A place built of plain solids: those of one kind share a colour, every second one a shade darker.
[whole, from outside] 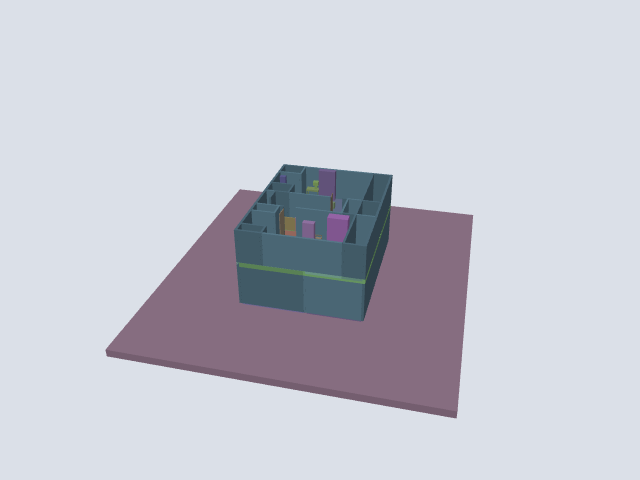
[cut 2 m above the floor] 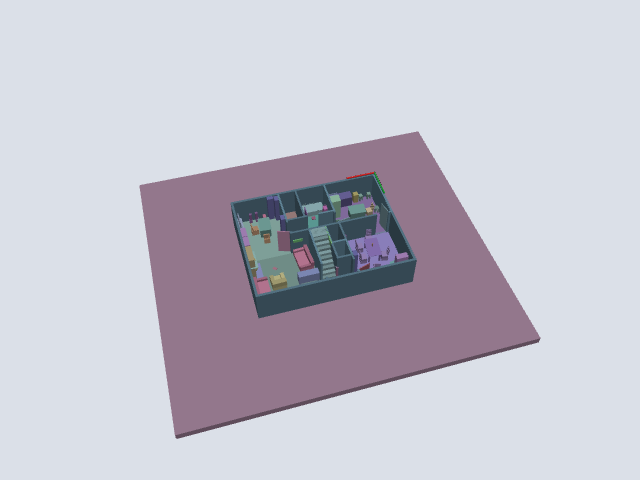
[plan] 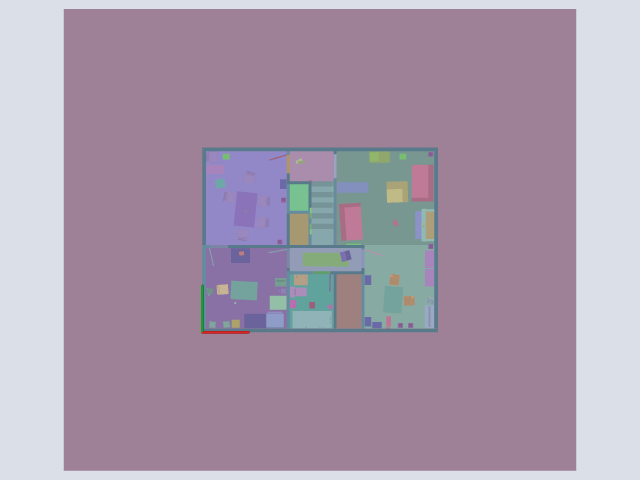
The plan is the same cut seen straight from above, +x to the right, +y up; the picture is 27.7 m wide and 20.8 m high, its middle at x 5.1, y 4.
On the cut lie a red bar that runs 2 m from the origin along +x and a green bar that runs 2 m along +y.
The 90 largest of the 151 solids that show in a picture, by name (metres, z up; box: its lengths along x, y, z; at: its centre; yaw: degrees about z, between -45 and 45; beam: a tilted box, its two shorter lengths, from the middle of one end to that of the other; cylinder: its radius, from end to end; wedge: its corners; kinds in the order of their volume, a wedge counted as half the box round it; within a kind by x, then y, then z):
{
 "under_1": {"box": [22.21, 20.01, 0.5], "at": [5.11, 4.0, -0.73]},
 "wall_1": {"box": [0.16, 1.14, 2.26], "at": [0.08, 0.73, 3.87]},
 "wall_2": {"box": [0.16, 3.49, 2.74], "at": [0.08, 1.91, 1.07]},
 "wall_3": {"box": [0.16, 4.85, 2.26], "at": [0.08, 3.85, 3.87]},
 "wall_4": {"box": [0.16, 4.07, 2.74], "at": [0.08, 5.82, 1.07]},
 "wall_5": {"box": [0.16, 1.44, 2.26], "at": [0.08, 7.13, 3.87]},
 "wall_6": {"box": [0.98, 0.13, 2.26], "at": [0.49, 6.34, 3.87]},
 "wall_7": {"box": [0.13, 1.44, 2.26], "at": [0.92, 7.13, 3.87]},
 "wall_8": {"box": [0.13, 1.44, 2.26], "at": [2.73, 7.13, 3.87]},
 "wall_9": {"box": [1.12, 0.13, 2.26], "at": [3.23, 6.34, 3.87]},
 "wall_10": {"box": [0.13, 1.14, 2.26], "at": [3.73, 0.73, 3.87]},
 "wall_11": {"box": [0.13, 2.36, 2.74], "at": [3.73, 1.34, 1.07]},
 "wall_12": {"box": [0.13, 0.78, 2.26], "at": [3.73, 1.82, 3.87]},
 "wall_13": {"box": [0.13, 2.9, 2.26], "at": [3.73, 3.79, 3.87]},
 "wall_14": {"box": [0.13, 1.36, 2.74], "at": [3.73, 4.46, 1.07]},
 "wall_15": {"box": [0.13, 1.15, 2.74], "at": [3.73, 5.84, 1.07]},
 "wall_16": {"box": [0.13, 1.44, 2.26], "at": [3.73, 7.13, 3.87]},
 "wall_17": {"box": [5.92, 0.13, 2.74], "at": [4.07, 3.71, 1.07]},
 "wall_18": {"box": [1.07, 0.13, 2.74], "at": [4.2, 5.2, 1.07]},
 "wall_19": {"box": [1.07, 0.13, 2.74], "at": [4.2, 6.48, 1.07]},
 "wall_20": {"box": [1.13, 0.13, 2.74], "at": [4.22, 2.58, 1.07]},
 "wall_21": {"box": [0.13, 1.36, 2.74], "at": [4.67, 4.46, 1.07]},
 "wall_22": {"box": [0.13, 1.15, 2.74], "at": [4.67, 5.84, 1.07]},
 "wall_23": {"box": [2.16, 0.13, 2.26], "at": [4.74, 2.27, 3.87]},
 "wall_24": {"box": [10.21, 0.16, 5.3], "at": [5.11, 0.08, 2.35]},
 "wall_25": {"box": [10.21, 0.13, 2.26], "at": [5.11, 1.36, 3.87]},
 "wall_26": {"box": [10.21, 0.16, 5.3], "at": [5.11, 7.93, 2.35]},
 "wall_27": {"box": [1.09, 0.13, 2.26], "at": [5.28, 7.28, 3.87]},
 "wall_28": {"box": [0.13, 1.14, 2.26], "at": [5.75, 0.73, 3.87]},
 "wall_29": {"box": [0.13, 2.36, 2.74], "at": [5.75, 1.34, 1.07]},
 "wall_30": {"box": [0.13, 2.82, 2.26], "at": [5.75, 4.87, 3.87]},
 "wall_31": {"box": [0.13, 2.9, 2.74], "at": [5.75, 5.23, 1.07]},
 "wall_32": {"box": [0.13, 0.81, 2.26], "at": [5.75, 6.81, 3.87]},
 "wall_33": {"box": [1.49, 0.13, 2.74], "at": [6.29, 2.58, 1.07]},
 "wall_34": {"box": [1.39, 0.13, 2.26], "at": [6.38, 6.34, 3.87]},
 "wall_35": {"box": [0.13, 2.36, 2.74], "at": [6.96, 1.34, 1.07]},
 "wall_36": {"box": [0.13, 1.44, 2.26], "at": [7.01, 7.13, 3.87]},
 "wall_37": {"box": [0.13, 1.44, 2.26], "at": [8.89, 7.13, 3.87]},
 "wall_38": {"box": [1.38, 0.13, 2.26], "at": [9.52, 6.34, 3.87]},
 "wall_39": {"box": [0.16, 1.14, 2.26], "at": [10.13, 0.73, 3.87]},
 "wall_40": {"box": [0.16, 4.85, 2.26], "at": [10.13, 3.85, 3.87]},
 "wall_41": {"box": [0.16, 7.69, 2.74], "at": [10.13, 4.0, 1.07]},
 "wall_42": {"box": [0.16, 1.44, 2.26], "at": [10.13, 7.13, 3.87]},
 "stair_1": {"box": [0.96, 0.23, 2.83], "at": [5.21, 3.9, 1.11]},
 "stair_2": {"box": [0.96, 0.69, 2.41], "at": [5.21, 4.13, 0.9]},
 "stair_3": {"box": [0.96, 0.92, 2.2], "at": [5.21, 4.24, 0.8]},
 "stair_4": {"box": [0.96, 1.15, 1.99], "at": [5.21, 4.36, 0.69]},
 "stair_5": {"box": [0.96, 1.38, 1.78], "at": [5.21, 4.47, 0.59]},
 "stair_6": {"box": [0.96, 1.61, 1.56], "at": [5.21, 4.59, 0.48]},
 "stair_7": {"box": [0.96, 1.85, 1.35], "at": [5.21, 4.7, 0.38]},
 "stair_8": {"box": [0.96, 2.08, 1.14], "at": [5.21, 4.82, 0.27]},
 "stair_9": {"box": [0.96, 2.31, 0.93], "at": [5.21, 4.93, 0.17]},
 "stair_10": {"box": [0.96, 2.54, 0.72], "at": [5.21, 5.05, 0.06]},
 "stair_11": {"box": [0.96, 2.77, 0.51], "at": [5.21, 5.16, -0.04]},
 "floor_living_1": {"box": [4.23, 4.07, 0.5], "at": [7.93, 5.82, -0.25]},
 "floor_living_2": {"box": [3.02, 3.62, 0.5], "at": [8.54, 1.97, -0.25]},
 "floor_dining_1": {"box": [3.5, 4.07, 0.5], "at": [1.91, 5.82, -0.25]},
 "floor_kitchen_1": {"box": [3.5, 3.49, 0.5], "at": [1.91, 1.91, -0.25]},
 "upper_floor_bedroom_1": {"box": [4.23, 4.85, 0.16], "at": [7.93, 3.85, 2.66]},
 "floor_bath_1": {"box": [1.9, 2.36, 0.5], "at": [4.74, 1.34, -0.25]},
 "fixture_wardrobe_bedroom_1": {"box": [0.62, 1.32, 2.2], "at": [3.35, 2.39, 3.79]},
 "flat_shelf_1": {"box": [0.76, 0.39, 1.46], "at": [0.56, 7.05, 0.73]},
 "flat_shelf_2": {"box": [0.39, 0.76, 1.46], "at": [3.46, 4.33, 3.47]},
 "flat_shelf_3": {"box": [0.39, 0.76, 1.46], "at": [9.85, 2.36, 0.73]},
 "flat_shelf_4": {"box": [0.39, 0.76, 1.46], "at": [9.85, 3.16, 0.73]},
 "floor_back_hall_1": {"box": [3.11, 1.0, 0.5], "at": [5.34, 3.15, -0.25]},
 "floor_clo_1": {"box": [1.08, 2.36, 0.5], "at": [6.36, 1.34, -0.25]},
 "floor_entry_1": {"box": [1.9, 1.3, 0.5], "at": [4.74, 7.2, -0.25]},
 "billy_1": {"box": [0.28, 0.42, 2.02], "at": [3.51, 6.42, 1.01]},
 "billy_2": {"box": [0.28, 0.42, 2.02], "at": [7.18, 0.46, 1.01]},
 "billy_3": {"box": [0.28, 0.42, 2.02], "at": [7.18, 2.26, 1.01]},
 "billy_4": {"box": [0.42, 0.28, 2.02], "at": [7.57, 0.31, 1.01]},
 "billy_5": {"box": [0.28, 0.42, 2.02], "at": [8.68, 7.6, 3.75]},
 "fixture_breast_living_1": {"box": [0.37, 1.2, 2.49], "at": [9.87, 4.64, 1.2]},
 "kitchen_table_1": {"box": [1.06, 0.71, 0.72], "at": [1.81, 1.81, 0.36], "yaw": -2.9},
 "kitchen_table_2": {"box": [0.71, 1.06, 0.72], "at": [8.27, 1.41, 0.36], "yaw": -4.0},
 "fixture_breast_bedroom_1": {"box": [0.39, 1.2, 2.31], "at": [9.86, 4.64, 3.85]},
 "sofa_1": {"box": [0.93, 1.6, 0.34], "at": [6.45, 4.79, 0.28], "yaw": 3.8},
 "sofa_2": {"box": [0.93, 1.6, 0.34], "at": [9.54, 6.46, 0.28]},
 "fridge_flat_1": {"box": [0.73, 0.6, 1.66], "at": [3.28, 1.28, 0.83]},
 "upper_floor_landing_1": {"box": [0.94, 4.07, 0.16], "at": [4.26, 5.82, 2.66]},
 "floor_china_1": {"box": [0.81, 1.36, 0.5], "at": [4.2, 4.46, -0.25]},
 "bathtub_1": {"box": [1.7, 0.76, 0.42], "at": [4.76, 0.55, 0.21]},
 "wall_band_1": {"box": [10.21, 0.16, 0.31], "at": [5.11, 0.08, 2.59]},
 "floor_coats_1": {"box": [0.81, 1.15, 0.5], "at": [4.2, 5.84, -0.25]},
 "range_cooker_1": {"box": [0.76, 0.65, 0.94], "at": [3.15, 0.49, 0.47]},
 "counter_run_1": {"box": [0.95, 0.61, 0.78], "at": [2.29, 0.47, 0.49]},
 "sideboard_1": {"box": [1.35, 0.45, 0.71], "at": [6.51, 6.28, 0.51]},
 "armchair_club_1": {"box": [0.92, 0.9, 0.35], "at": [8.45, 6.08, 0.24], "yaw": 1.8},
 "stair_guard_1": {"box": [0.08, 3.44, 0.95], "at": [4.69, 5.5, 3.22]}
}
